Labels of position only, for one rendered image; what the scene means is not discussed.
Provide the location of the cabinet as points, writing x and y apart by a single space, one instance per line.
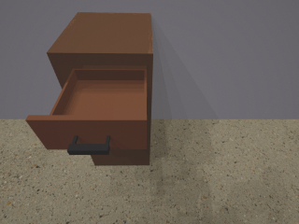
108 40

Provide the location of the handle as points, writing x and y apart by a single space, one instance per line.
88 149

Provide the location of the drawer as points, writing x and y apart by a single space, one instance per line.
95 103

